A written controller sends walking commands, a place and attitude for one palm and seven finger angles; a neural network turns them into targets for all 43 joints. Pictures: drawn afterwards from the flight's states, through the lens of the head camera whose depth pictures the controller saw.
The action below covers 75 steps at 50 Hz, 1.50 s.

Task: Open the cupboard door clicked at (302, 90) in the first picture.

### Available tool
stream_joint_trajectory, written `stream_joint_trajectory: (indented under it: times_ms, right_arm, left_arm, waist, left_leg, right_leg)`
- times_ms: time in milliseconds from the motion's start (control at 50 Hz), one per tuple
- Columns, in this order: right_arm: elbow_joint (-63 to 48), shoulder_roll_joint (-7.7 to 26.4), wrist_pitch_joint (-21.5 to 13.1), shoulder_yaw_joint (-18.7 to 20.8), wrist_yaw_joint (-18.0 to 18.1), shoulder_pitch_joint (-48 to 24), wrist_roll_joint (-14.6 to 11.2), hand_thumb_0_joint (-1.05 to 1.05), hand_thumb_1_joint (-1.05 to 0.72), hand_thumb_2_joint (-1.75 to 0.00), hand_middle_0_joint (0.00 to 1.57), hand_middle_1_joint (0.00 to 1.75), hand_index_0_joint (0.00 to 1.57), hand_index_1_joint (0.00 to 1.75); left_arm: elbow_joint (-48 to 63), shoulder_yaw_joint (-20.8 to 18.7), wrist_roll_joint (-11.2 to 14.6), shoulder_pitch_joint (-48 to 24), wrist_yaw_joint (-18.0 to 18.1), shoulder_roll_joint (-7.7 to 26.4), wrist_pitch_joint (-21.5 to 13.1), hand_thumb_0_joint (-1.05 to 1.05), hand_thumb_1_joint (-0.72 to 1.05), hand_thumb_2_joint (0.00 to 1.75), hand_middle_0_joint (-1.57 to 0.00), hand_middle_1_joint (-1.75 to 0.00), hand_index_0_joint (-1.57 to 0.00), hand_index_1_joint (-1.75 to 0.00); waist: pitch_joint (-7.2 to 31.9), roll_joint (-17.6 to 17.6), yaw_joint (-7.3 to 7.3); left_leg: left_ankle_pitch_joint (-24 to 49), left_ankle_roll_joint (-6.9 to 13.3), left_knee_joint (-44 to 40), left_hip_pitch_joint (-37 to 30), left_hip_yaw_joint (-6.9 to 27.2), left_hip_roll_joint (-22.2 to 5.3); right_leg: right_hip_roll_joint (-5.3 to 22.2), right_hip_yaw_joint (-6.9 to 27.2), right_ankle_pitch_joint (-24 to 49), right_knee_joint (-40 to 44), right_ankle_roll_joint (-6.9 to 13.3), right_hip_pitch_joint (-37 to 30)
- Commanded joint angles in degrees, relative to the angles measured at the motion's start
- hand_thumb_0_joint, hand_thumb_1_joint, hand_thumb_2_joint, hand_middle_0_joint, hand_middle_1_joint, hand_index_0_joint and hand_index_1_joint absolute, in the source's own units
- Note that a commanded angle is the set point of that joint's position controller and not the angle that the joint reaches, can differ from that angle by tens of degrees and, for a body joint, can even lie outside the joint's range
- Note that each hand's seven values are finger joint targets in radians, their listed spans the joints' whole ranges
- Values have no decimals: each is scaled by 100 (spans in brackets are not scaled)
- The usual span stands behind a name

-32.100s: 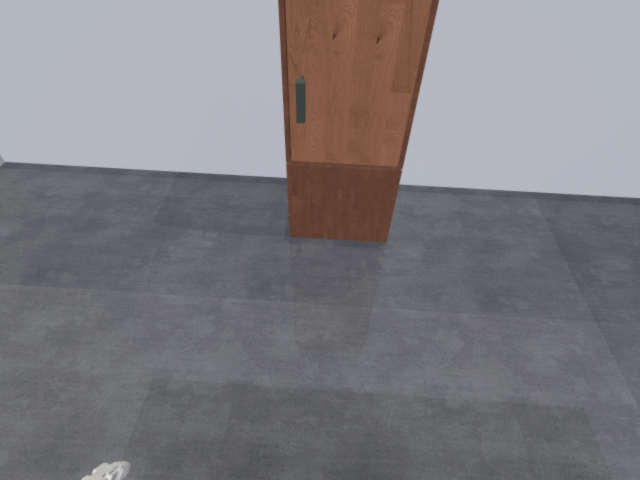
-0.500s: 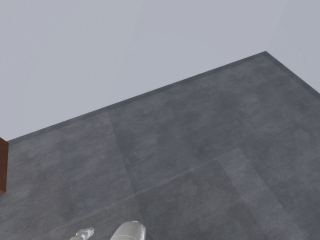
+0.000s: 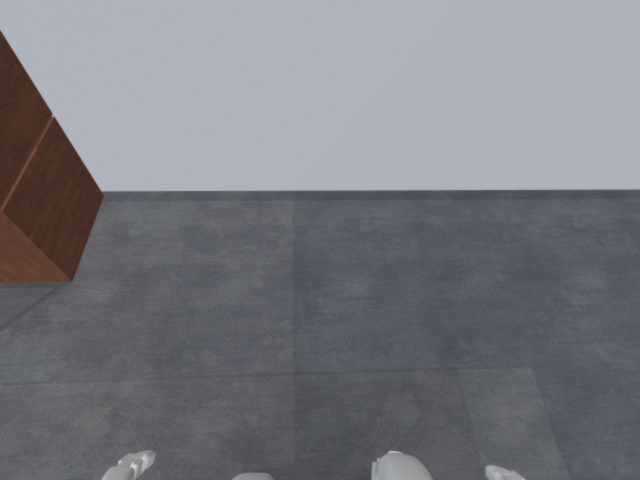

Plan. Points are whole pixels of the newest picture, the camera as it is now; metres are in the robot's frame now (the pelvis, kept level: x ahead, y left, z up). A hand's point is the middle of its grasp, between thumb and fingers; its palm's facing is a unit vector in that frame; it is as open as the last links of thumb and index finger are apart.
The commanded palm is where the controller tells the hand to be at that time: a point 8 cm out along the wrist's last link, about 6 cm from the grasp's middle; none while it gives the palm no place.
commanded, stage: turn to face it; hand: left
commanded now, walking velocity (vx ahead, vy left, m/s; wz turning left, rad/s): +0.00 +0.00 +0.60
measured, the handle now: out of the picture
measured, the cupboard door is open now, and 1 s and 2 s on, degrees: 48 48 48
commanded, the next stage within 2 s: take the last steps up to it in 1.36 s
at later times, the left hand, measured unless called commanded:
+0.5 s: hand out of the picture +0.03 +0.14 -0.15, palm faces +0.33 -0.91 -0.26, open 7.3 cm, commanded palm none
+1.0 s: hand out of the picture +0.03 +0.19 -0.15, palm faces +0.56 -0.79 -0.25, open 7.4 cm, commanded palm none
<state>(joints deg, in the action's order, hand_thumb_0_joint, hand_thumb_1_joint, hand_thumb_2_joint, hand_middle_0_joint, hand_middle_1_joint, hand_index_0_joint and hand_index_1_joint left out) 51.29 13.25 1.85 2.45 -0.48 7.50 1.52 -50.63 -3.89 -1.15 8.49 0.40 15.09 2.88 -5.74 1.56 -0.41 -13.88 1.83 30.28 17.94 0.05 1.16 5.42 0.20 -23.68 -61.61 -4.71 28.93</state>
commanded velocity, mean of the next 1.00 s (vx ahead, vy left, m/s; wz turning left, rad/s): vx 0.00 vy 0.00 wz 0.60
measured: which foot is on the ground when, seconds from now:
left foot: down 0.00-0.18, up 0.20-0.62, down 0.64-1.00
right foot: up 0.00-0.16, down 0.18-0.64, up 0.66-1.00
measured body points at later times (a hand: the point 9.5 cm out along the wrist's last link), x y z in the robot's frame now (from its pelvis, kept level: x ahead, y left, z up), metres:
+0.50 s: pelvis +0.03 -0.07 +0.00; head +0.08 -0.06 +0.45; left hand +0.01 +0.18 -0.13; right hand +0.20 -0.29 -0.15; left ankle -0.02 +0.08 -0.68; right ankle +0.00 -0.16 -0.73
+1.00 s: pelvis +0.05 -0.06 +0.00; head +0.09 -0.02 +0.45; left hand +0.00 +0.23 -0.13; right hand +0.25 -0.22 -0.14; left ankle +0.00 +0.05 -0.73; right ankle +0.13 -0.19 -0.69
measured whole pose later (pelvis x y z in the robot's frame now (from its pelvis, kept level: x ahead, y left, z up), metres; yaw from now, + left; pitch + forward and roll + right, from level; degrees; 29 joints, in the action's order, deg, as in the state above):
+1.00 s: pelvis +0.05 -0.06 +0.00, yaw +35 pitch +2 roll -1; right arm 52.7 11.7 1.9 2.6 -0.6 10.5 1.6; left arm -49.7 -3.5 -0.9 6.5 0.6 14.5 2.7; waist -4.7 0.8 0.9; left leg -13.0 1.0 28.5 17.4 4.3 1.8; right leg 3.7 0.7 -23.4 -52.1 -5.3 26.0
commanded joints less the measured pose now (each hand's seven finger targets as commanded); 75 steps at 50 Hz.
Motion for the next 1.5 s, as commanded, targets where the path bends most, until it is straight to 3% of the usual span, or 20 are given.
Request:
stream_joint_trajectory:
  times_ms: [0, 120, 140, 160, 180, 220, 280, 500, 560, 580, 620, 640, 740, 960, 1040, 1060, 1080, 1100, 1200, 1480]
  right_arm:
    - [-313, 1232, -105, 383, 90, 225, -7, 0, -90, -90, 20, 30, 20, 30]
    - [-385, 1150, -42, 463, 97, -22, -56, 0, -90, -90, 20, 30, 20, 30]
    - [-422, 885, -53, 441, 74, 14, -117, 0, -90, -90, 20, 30, 20, 30]
    - [-537, 464, -72, 377, 48, 30, -144, 0, -90, -90, 20, 30, 20, 30]
    - [-565, 745, -38, 423, 39, -96, -99, 0, -90, -90, 20, 30, 20, 30]
    - [-261, 684, 59, 416, 12, 31, -44, 0, -90, -90, 20, 30, 20, 30]
    - [-149, 516, 129, 347, -86, 56, -74, 0, -90, -90, 20, 30, 20, 30]
    - [-309, 374, 73, 195, -130, -681, -93, 0, -90, -90, 20, 30, 20, 30]
    - [-235, 548, 16, 243, -97, -126, -73, 0, -90, -90, 20, 30, 20, 30]
    - [-145, 737, -13, 306, -100, 316, -53, 0, -90, -90, 20, 30, 20, 30]
    - [0, 1839, -55, 564, -3, 1181, -46, 0, -90, -90, 20, 30, 20, 30]
    - [58, 1767, -12, 499, 32, 1146, -72, 0, -90, -90, 20, 30, 20, 30]
    - [-329, 1182, -100, 307, 129, -31, -27, 0, -90, -90, 20, 30, 20, 30]
    - [-202, 1159, -86, 405, 104, 403, -1, 0, -90, -90, 20, 30, 20, 30]
    - [-270, 1057, -53, 438, 124, 199, -55, 0, -90, -90, 20, 30, 20, 30]
    - [-291, 857, -67, 416, 103, 219, -109, 0, -90, -90, 20, 30, 20, 30]
    - [-383, 466, -87, 366, 69, 255, -161, 0, -90, -90, 20, 30, 20, 30]
    - [-424, 612, -65, 384, 71, 148, -96, 0, -90, -90, 20, 30, 20, 30]
    - [49, 469, 141, 332, -33, 264, -59, 0, -90, -90, 20, 30, 20, 30]
    - [64, 204, 45, 97, -20, -585, -99, 0, -90, -90, 20, 30, 20, 30]
  left_arm:
    - [523, -86, 8, -77, 10, 343, -121, 0, 90, 90, -20, -30, -20, -30]
    - [455, -108, 77, 517, 53, 390, -276, 0, 90, 90, -20, -30, -20, -30]
    - [395, -173, 32, 811, 93, 700, -344, 0, 90, 90, -20, -30, -20, -30]
    - [378, -279, -55, 878, 147, 1262, -377, 0, 90, 90, -20, -30, -20, -30]
    - [426, -242, -28, 817, 173, 1319, -344, 0, 90, 90, -20, -30, -20, -30]
    - [474, -108, 9, 208, 195, 709, -366, 0, 90, 90, -20, -30, -20, -30]
    - [486, -52, 21, 179, 175, 539, -368, 0, 90, 90, -20, -30, -20, -30]
    - [191, -206, -56, 926, 154, 856, -355, 0, 90, 90, -20, -30, -20, -30]
    - [195, -241, -10, 758, 103, 1005, -368, 0, 90, 90, -20, -30, -20, -30]
    - [209, -227, 25, 611, 80, 973, -357, 0, 90, 90, -20, -30, -20, -30]
    - [718, -46, 87, 79, 43, 357, -278, 0, 90, 90, -20, -30, -20, -30]
    - [764, -64, 42, -46, 102, 565, -188, 0, 90, 90, -20, -30, -20, -30]
    - [291, -141, -26, 225, 5, 498, -69, 0, 90, 90, -20, -30, -20, -30]
    - [576, -60, 39, -240, 38, 323, -161, 0, 90, 90, -20, -30, -20, -30]
    - [433, -90, 93, 396, 79, 368, -276, 0, 90, 90, -20, -30, -20, -30]
    - [358, -141, 68, 671, 110, 603, -344, 0, 90, 90, -20, -30, -20, -30]
    - [314, -260, -39, 844, 167, 1162, -392, 0, 90, 90, -20, -30, -20, -30]
    - [324, -211, -33, 795, 184, 1240, -366, 0, 90, 90, -20, -30, -20, -30]
    - [368, -16, 49, 223, 186, 428, -398, 0, 90, 90, -20, -30, -20, -30]
    - [-275, -88, -73, 1304, 155, 579, -440, 0, 90, 90, -20, -30, -20, -30]
  waist:
    - [822, -928, 165]
    - [1171, -999, -143]
    - [1367, -256, -272]
    - [1294, 1609, -317]
    - [1171, 1365, -337]
    - [724, 1104, 41]
    - [635, 1023, 131]
    - [605, 1018, -225]
    - [928, 912, 136]
    - [1127, 595, 421]
    - [1560, -1952, 826]
    - [1489, -1149, 698]
    - [533, -914, 78]
    - [865, -1179, 207]
    - [1182, -1091, -88]
    - [1371, -485, -211]
    - [1482, 1249, -284]
    - [1261, 1397, -256]
    - [536, 896, 170]
    - [479, 961, -269]
  left_leg:
    - [1350, 784, -1037, -578, 1566, -1300]
    - [1881, 438, -119, -20, 1766, -897]
    - [775, 103, 514, 755, 1445, -504]
    - [-1659, -430, 1900, 1841, 278, 391]
    - [-2349, -432, 3209, 1730, 394, 174]
    - [-1629, -490, 4204, 1918, 491, -147]
    - [-1004, -614, 4036, 1868, 141, -209]
    - [-1197, -453, 1419, 896, -622, -172]
    - [-425, -281, 337, -217, -844, 69]
    - [391, -160, -267, -1128, -634, -58]
    - [4759, 1288, -681, -2425, 2729, -2552]
    - [4318, 1446, -620, -2177, 2248, -2669]
    - [1580, 685, -1209, -485, 1281, -1383]
    - [2003, 766, -812, -721, 1833, -1189]
    - [2312, 496, -153, -211, 1970, -916]
    - [1416, 186, 311, 447, 1734, -596]
    - [-892, -314, 1569, 1587, 641, 253]
    - [-2388, -429, 2939, 1695, 390, 295]
    - [-910, -575, 4180, 1719, 293, -155]
    - [-1306, -398, 1549, 700, -308, -128]
  right_leg:
    - [-164, -72, -68, 746, -57, -128]
    - [-513, -272, 890, 3395, 38, -1991]
    - [183, 362, 1273, 4204, 186, -2997]
    - [1870, 2000, 2150, 4482, 837, -3463]
    - [2534, 2141, 2958, 4403, 1345, -2685]
    - [1747, 1141, 3537, 4139, 1291, -2473]
    - [1203, -52, 4258, 3919, 934, -2643]
    - [1630, -649, 4871, 3447, 1064, -2947]
    - [1534, -1028, 5020, 2627, 790, -2575]
    - [1413, -1206, 4485, 1757, 558, -1984]
    - [98, -782, -1593, -674, -14, 580]
    - [253, -101, -1542, -867, 92, 584]
    - [137, -7, 88, -678, -35, 231]
    - [-351, -105, -139, 1462, -62, -399]
    - [-546, -162, 849, 3370, 51, -1932]
    - [-60, 249, 1449, 4130, 157, -2928]
    - [1541, 1753, 2420, 4415, 684, -3755]
    - [2433, 2141, 3572, 4298, 1301, -3022]
    - [1126, 91, 4416, 3979, 931, -2485]
    - [1563, 83, 4100, 3960, 1265, -2713]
